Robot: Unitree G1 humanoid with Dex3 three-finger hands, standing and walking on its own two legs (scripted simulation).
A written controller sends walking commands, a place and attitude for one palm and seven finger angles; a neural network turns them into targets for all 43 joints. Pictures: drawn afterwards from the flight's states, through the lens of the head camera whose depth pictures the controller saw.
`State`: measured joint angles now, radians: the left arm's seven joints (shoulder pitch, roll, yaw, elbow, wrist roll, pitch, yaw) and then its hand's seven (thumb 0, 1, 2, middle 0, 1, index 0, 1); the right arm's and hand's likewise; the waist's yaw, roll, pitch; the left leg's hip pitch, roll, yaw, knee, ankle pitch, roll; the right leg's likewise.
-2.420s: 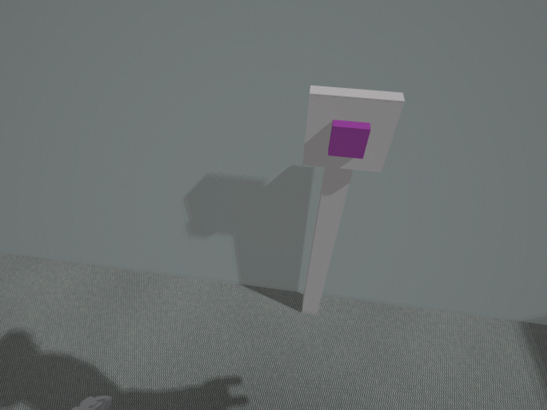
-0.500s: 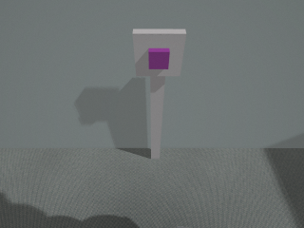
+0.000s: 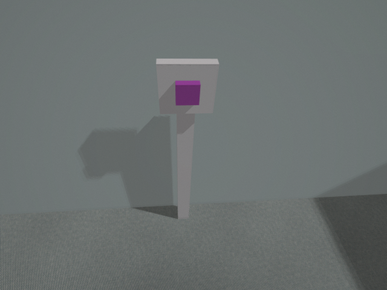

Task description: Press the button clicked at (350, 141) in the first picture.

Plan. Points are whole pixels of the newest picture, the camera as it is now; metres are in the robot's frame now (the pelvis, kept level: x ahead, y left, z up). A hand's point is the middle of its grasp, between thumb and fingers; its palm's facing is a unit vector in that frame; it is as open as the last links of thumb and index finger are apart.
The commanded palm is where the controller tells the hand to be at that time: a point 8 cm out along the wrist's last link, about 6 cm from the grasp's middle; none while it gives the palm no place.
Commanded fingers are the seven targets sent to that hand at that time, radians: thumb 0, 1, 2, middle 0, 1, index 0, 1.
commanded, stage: turn to face it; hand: left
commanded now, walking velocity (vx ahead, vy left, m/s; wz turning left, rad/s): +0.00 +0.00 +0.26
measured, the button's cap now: (187, 92) +0.61 +0.06 +0.10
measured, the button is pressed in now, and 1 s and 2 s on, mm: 0 0 0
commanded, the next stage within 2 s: take the last steps up to it in 0.24 s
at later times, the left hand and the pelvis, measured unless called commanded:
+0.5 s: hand out of the picture -0.04 +0.21 -0.17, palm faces +0.08 -0.97 -0.21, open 7.4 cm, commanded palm none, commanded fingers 0.00 0.90 0.90 -0.20 -0.30 -0.20 -0.30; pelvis +0.00 +0.02 +0.00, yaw +2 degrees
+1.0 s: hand out of the picture +0.00 +0.11 -0.18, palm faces +0.13 -0.99 -0.09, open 7.4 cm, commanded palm none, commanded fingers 0.00 0.90 0.90 -0.20 -0.30 -0.20 -0.30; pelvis +0.08 -0.01 -0.01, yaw +3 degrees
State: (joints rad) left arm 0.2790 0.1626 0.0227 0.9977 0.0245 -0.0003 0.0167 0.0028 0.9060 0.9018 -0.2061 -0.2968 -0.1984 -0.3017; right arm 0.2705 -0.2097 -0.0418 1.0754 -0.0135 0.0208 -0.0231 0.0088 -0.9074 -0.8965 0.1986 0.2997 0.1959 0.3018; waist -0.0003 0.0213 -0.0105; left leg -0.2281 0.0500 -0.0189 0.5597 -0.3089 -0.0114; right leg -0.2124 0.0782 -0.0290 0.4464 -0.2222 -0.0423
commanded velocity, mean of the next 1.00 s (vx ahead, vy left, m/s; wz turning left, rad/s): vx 0.02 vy -0.03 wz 0.05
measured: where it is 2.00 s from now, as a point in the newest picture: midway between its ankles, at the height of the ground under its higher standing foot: outside the picture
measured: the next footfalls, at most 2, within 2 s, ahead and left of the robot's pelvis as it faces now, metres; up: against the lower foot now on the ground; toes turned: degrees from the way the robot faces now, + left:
left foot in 0.98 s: +0.14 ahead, +0.09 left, +0.00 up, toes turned +7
right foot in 1.36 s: +0.07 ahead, -0.17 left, +0.00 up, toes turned +0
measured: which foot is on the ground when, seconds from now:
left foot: down 0.00-0.70, up 0.72-0.96, down 0.98-1.00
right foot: down 0.00-1.00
